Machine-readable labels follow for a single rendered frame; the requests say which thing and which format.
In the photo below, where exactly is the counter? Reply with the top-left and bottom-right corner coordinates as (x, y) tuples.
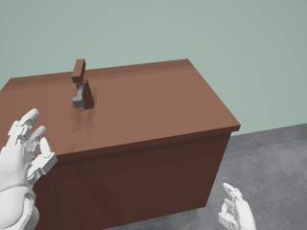
(0, 58), (241, 230)

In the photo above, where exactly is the tap lever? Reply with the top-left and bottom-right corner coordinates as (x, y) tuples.
(72, 84), (85, 108)

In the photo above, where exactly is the robot left forearm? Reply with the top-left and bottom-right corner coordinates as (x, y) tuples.
(0, 186), (39, 230)

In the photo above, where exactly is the robot right hand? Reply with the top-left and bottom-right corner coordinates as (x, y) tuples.
(219, 183), (257, 230)

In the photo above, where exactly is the robot left hand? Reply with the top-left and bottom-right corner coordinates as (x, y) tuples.
(0, 108), (58, 193)

